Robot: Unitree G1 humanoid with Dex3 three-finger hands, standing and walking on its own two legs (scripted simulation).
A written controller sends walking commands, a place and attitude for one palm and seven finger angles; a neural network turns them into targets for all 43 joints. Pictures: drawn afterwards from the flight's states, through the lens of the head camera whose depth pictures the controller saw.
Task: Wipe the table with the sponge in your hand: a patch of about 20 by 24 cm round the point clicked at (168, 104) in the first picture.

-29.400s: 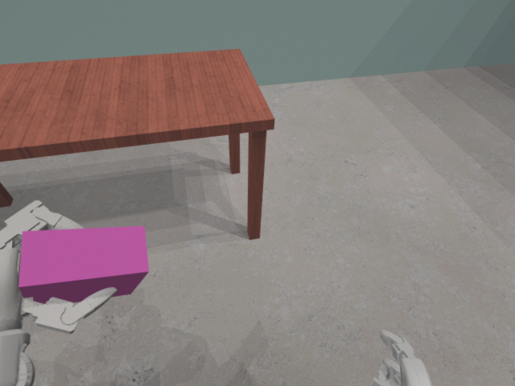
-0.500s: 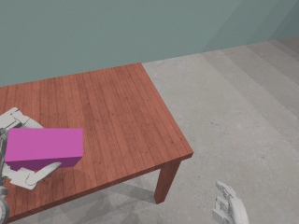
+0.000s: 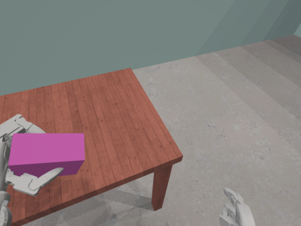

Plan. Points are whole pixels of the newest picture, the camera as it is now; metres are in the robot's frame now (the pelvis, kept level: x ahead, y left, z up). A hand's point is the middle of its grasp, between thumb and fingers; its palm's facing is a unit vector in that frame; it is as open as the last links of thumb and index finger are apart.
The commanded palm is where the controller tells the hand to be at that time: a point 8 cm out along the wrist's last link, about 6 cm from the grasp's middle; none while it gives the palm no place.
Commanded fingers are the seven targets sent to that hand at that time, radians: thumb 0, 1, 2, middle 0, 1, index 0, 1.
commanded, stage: shuffle to correct the standing spot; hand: left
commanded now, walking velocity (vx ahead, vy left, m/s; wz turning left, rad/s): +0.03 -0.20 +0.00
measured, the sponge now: (59, 156) +0.22 +0.21 +0.14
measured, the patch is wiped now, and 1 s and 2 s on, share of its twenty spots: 0.00 0.00 0.00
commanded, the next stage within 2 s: none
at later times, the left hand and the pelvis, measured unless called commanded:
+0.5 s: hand (38, 155) +0.21 +0.24 +0.16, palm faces +0.31 -0.88 -0.36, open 9.6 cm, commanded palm +0.16 +0.28 +0.18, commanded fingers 0.00 0.10 1.30 -1.20 -1.60 -1.20 -1.60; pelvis +0.00 +0.00 +0.00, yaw -1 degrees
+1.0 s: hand (42, 152) +0.22 +0.23 +0.16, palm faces +0.30 -0.88 -0.37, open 9.6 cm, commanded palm +0.17 +0.28 +0.18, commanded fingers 0.00 0.10 1.30 -1.20 -1.60 -1.20 -1.60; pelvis +0.00 +0.00 +0.00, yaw -2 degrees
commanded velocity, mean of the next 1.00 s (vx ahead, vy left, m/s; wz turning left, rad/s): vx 0.02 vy -0.20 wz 0.00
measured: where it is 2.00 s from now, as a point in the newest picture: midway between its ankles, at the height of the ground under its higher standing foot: outside the picture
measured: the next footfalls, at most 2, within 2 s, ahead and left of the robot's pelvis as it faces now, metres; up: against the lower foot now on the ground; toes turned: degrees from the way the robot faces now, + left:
none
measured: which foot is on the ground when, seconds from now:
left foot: down 0.00-1.00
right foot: down 0.00-1.00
